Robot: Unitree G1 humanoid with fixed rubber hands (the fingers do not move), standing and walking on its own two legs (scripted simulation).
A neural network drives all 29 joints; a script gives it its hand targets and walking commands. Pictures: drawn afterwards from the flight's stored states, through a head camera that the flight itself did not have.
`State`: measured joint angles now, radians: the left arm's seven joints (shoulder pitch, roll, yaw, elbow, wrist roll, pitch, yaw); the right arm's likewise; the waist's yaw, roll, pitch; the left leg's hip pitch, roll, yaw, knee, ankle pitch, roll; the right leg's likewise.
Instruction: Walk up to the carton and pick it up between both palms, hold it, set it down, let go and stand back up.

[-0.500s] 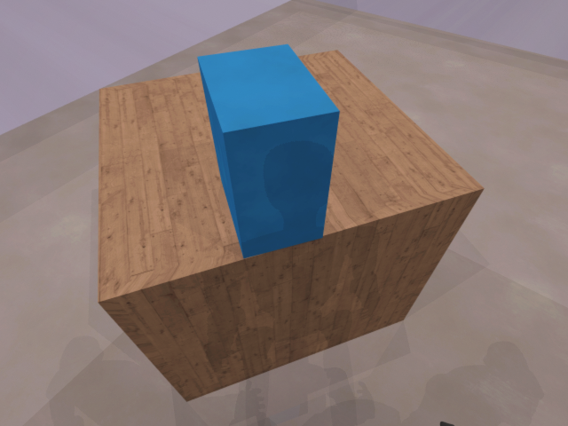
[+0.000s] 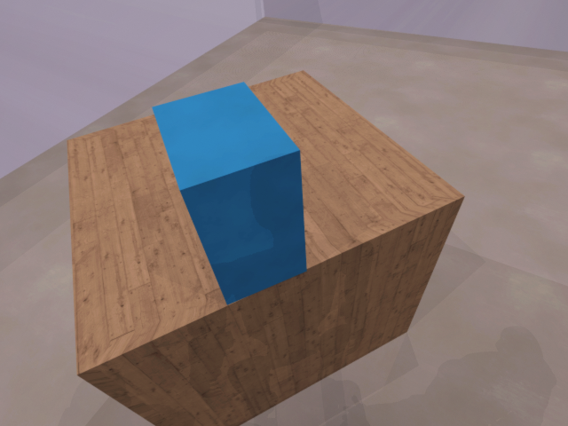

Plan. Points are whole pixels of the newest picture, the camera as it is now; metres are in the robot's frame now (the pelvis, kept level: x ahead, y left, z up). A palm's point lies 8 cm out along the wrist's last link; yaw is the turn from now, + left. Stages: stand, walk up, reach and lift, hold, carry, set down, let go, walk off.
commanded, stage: walk up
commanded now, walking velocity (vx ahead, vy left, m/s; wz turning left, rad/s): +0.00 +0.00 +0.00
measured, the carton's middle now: (235, 195) +0.49 +0.09 +0.07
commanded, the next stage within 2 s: none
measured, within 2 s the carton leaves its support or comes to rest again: neither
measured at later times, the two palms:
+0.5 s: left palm out of the picture -0.01 +0.18 -0.15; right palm out of the picture -0.01 -0.22 -0.15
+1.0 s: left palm out of the picture +0.01 +0.17 -0.14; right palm out of the picture -0.01 -0.22 -0.16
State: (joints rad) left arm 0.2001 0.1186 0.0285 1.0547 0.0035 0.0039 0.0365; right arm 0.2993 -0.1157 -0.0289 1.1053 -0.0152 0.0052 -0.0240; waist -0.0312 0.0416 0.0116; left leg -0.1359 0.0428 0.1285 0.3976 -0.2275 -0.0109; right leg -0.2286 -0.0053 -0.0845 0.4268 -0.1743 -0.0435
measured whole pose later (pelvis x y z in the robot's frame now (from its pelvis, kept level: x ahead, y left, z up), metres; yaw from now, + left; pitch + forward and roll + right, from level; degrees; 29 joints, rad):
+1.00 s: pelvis +0.04 -0.03 +0.00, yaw +1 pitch -1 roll +0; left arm 0.32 0.09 0.02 1.15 0.00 -0.02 0.04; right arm 0.34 -0.08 -0.02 1.21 -0.01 0.00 -0.05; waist 0.00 0.03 0.02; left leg -0.08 0.11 0.09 0.38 -0.28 -0.08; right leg -0.15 0.07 -0.11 0.38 -0.22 -0.09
